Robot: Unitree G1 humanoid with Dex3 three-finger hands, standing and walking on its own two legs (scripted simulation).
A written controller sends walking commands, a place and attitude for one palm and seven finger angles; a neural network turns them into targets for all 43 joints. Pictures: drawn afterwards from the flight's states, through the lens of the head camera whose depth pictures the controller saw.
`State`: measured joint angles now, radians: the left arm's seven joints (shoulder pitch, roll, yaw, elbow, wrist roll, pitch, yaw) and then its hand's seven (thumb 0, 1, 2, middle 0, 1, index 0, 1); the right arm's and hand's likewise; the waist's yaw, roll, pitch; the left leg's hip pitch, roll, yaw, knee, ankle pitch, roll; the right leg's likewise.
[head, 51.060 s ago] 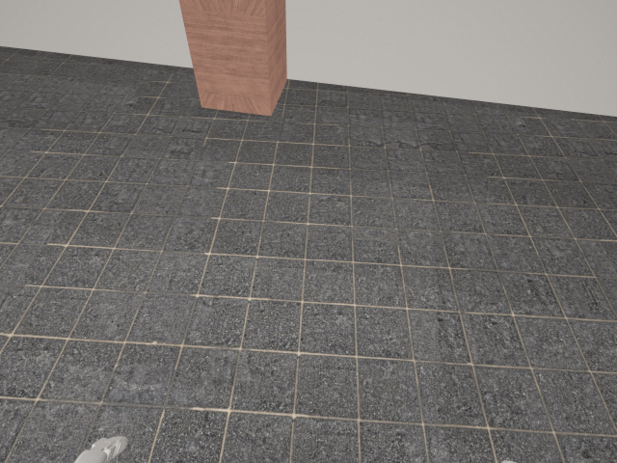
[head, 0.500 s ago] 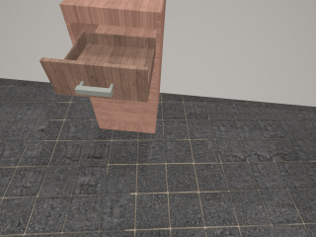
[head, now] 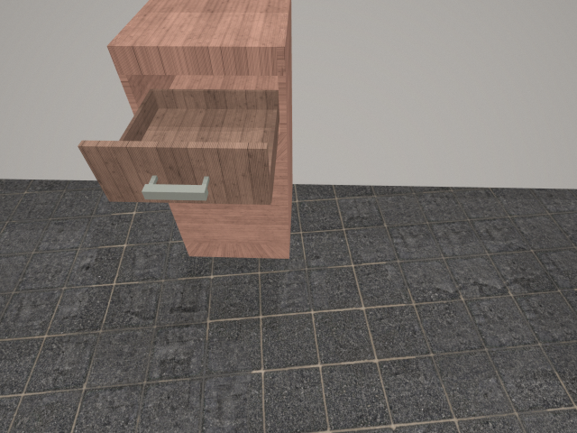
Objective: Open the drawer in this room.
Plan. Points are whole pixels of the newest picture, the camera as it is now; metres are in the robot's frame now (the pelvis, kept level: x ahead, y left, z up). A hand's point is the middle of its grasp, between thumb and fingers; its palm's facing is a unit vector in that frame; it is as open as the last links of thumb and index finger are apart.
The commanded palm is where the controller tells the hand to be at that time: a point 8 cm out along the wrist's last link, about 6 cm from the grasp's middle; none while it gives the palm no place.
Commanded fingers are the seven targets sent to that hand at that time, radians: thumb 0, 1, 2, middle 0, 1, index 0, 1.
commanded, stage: let the arm hang, fingers relaxed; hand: left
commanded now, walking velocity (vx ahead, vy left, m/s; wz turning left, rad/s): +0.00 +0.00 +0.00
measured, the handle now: (177, 186) +0.59 +0.28 -0.04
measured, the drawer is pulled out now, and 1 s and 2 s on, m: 0.30 0.30 0.30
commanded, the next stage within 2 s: look to check the result in 0.28 s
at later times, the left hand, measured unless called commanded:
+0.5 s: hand out of the picture -0.01 +0.16 -0.17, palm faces +0.05 -0.98 -0.18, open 7.3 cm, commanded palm none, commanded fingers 0.00 0.90 0.90 -0.20 -0.30 -0.20 -0.30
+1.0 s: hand out of the picture +0.02 +0.15 -0.17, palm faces +0.05 -0.98 -0.20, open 7.3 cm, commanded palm none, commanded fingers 0.00 0.90 0.90 -0.20 -0.30 -0.20 -0.30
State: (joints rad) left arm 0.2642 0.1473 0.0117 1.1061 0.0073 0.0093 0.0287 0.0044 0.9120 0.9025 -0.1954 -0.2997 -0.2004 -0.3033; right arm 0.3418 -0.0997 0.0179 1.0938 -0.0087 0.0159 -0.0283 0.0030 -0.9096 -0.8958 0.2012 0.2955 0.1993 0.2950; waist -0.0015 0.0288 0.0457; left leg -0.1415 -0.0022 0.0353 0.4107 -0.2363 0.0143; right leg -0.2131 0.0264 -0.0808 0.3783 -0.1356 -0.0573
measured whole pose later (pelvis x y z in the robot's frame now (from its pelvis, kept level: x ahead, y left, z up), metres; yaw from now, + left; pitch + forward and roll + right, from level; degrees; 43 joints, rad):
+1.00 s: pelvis +0.03 -0.02 +0.00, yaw +0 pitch -1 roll +0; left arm 0.28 0.12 0.02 1.14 0.01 -0.01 0.04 0.01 0.91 0.90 -0.20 -0.30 -0.20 -0.30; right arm 0.32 -0.11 0.00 1.13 -0.01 0.01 -0.04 0.00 -0.91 -0.90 0.20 0.30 0.20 0.29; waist 0.00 0.03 0.06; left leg -0.10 0.02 0.03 0.38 -0.26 -0.01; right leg -0.18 0.05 -0.08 0.37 -0.17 -0.08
